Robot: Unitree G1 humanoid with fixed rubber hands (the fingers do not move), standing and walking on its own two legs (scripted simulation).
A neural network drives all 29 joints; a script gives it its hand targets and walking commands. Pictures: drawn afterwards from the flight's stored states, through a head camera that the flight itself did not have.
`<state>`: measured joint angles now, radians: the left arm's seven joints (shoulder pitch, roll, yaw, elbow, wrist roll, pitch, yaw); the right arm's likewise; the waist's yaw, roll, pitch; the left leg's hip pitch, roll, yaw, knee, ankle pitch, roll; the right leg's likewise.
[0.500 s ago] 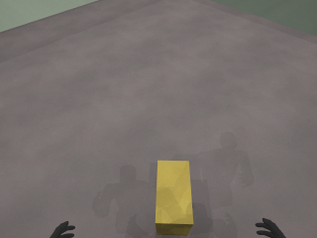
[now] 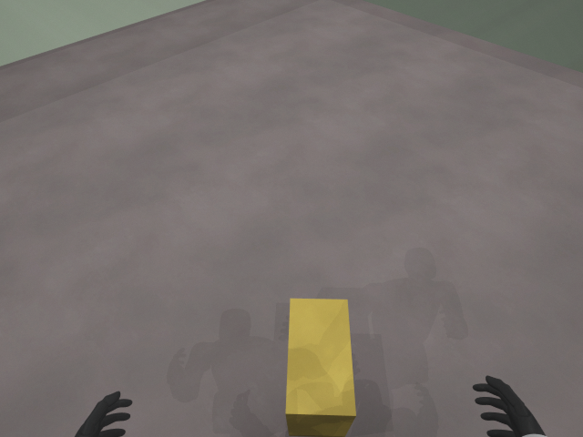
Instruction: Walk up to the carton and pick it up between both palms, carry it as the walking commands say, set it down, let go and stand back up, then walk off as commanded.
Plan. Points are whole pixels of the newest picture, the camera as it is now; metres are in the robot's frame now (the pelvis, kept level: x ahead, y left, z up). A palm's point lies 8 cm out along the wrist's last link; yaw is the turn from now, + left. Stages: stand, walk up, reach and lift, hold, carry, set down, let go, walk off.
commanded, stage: stand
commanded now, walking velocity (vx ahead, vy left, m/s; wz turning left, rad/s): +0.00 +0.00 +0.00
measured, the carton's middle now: (317, 369) +0.40 -0.04 -0.62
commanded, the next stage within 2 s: walk off in 0.08 s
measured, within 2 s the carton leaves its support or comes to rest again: neither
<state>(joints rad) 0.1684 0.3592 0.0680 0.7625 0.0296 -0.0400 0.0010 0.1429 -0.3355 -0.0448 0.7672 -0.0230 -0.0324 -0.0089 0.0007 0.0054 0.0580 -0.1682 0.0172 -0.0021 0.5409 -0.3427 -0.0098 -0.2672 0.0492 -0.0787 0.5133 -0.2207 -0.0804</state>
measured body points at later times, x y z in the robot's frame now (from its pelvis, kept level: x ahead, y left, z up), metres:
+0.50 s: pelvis +0.00 +0.00 +0.00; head +0.01 +0.00 +0.45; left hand +0.13 +0.28 -0.10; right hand +0.14 -0.29 -0.10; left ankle -0.03 +0.13 -0.73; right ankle +0.04 -0.07 -0.73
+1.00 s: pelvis -0.01 -0.09 +0.00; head +0.04 -0.12 +0.45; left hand +0.10 +0.18 -0.11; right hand +0.10 -0.38 -0.13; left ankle -0.07 +0.08 -0.66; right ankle +0.00 -0.12 -0.73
